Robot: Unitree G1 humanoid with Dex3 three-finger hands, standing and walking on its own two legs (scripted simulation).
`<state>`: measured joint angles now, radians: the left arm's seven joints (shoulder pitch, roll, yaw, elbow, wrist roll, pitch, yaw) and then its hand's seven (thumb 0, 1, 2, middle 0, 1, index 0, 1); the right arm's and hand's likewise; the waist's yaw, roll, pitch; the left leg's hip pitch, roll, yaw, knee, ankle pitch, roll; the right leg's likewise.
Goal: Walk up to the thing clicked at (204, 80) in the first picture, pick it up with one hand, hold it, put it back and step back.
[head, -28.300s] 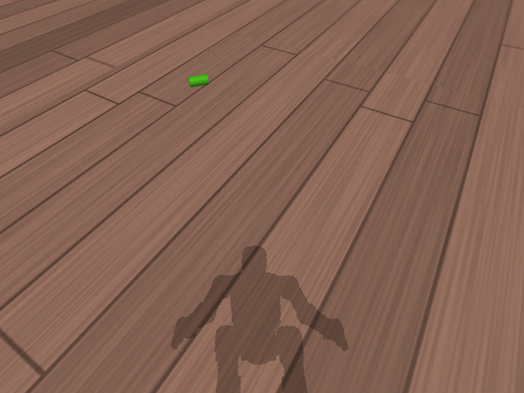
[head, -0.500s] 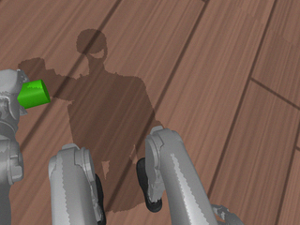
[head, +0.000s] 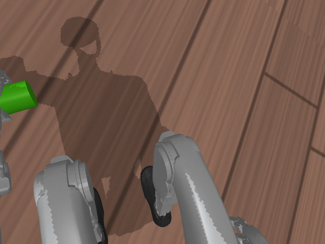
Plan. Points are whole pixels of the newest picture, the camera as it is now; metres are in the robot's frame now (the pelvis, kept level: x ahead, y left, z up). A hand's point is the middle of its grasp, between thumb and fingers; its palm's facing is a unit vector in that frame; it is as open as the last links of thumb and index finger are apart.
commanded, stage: rest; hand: left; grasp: from above
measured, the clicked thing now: (1, 101) +0.47 +0.30 -0.24
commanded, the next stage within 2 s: open in 1.38 s
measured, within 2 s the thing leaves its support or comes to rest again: rests again in 0.78 s
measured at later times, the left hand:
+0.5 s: hand out of the picture +0.47 +0.30 -0.25, palm faces -0.44 -0.16 -0.88, open 9.6 cm
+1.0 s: hand (6, 103) +0.47 +0.30 -0.27, palm faces -0.43 -0.15 -0.89, open 9.5 cm
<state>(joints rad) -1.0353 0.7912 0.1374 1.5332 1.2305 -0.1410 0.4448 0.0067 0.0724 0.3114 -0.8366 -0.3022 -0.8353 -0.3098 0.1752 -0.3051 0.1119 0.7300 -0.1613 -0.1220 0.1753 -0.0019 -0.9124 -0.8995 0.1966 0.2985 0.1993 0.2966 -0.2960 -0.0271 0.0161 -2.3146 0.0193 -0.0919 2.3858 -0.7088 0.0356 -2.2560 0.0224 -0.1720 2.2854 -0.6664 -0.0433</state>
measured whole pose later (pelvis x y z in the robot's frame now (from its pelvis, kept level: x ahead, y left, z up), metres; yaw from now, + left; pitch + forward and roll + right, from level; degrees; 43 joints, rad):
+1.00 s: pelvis +0.00 +0.01 -0.03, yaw -5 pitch +31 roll -13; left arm -1.08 0.98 0.20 1.69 1.26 -0.16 0.56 0.01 0.10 0.25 -0.85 -0.27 -0.85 -0.27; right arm 0.15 -0.34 0.22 0.68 -0.21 -0.21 0.24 0.00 -0.90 -0.90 0.20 0.30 0.20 0.30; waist -0.37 -0.10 0.14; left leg -2.37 0.03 -0.17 2.52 -0.72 0.05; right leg -2.28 0.04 -0.24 2.35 -0.64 -0.03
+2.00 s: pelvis -0.01 +0.01 -0.03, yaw -6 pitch +29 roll -15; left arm -1.12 1.05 0.15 1.74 1.24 -0.15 0.59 0.00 -0.11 0.63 -0.48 -0.62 -0.47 -0.63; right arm 0.14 -0.35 0.30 0.66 -0.22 -0.26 0.26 0.00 -0.90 -0.90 0.20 0.30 0.20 0.30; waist -0.40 -0.13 0.17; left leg -2.35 0.03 -0.20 2.53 -0.72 0.05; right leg -2.25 0.05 -0.27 2.34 -0.63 -0.02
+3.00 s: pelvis -0.01 +0.01 +0.01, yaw -1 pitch +34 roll -11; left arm -0.88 0.76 0.01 1.20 1.14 -0.09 0.27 0.00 -0.49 0.98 -0.14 -0.93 -0.11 -0.95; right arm 0.18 -0.31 0.10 0.66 -0.10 -0.09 0.24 0.00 -0.91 -0.90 0.20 0.30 0.20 0.30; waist -0.23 0.01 -0.06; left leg -2.27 0.02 -0.10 2.36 -0.70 0.05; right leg -2.20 0.04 -0.18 2.23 -0.65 -0.02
